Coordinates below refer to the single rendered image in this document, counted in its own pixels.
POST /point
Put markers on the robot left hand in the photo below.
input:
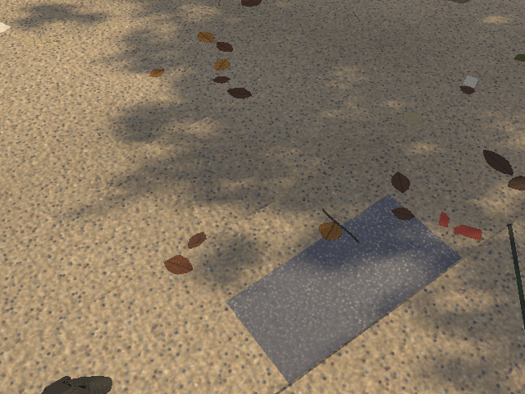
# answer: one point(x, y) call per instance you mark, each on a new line
point(82, 385)

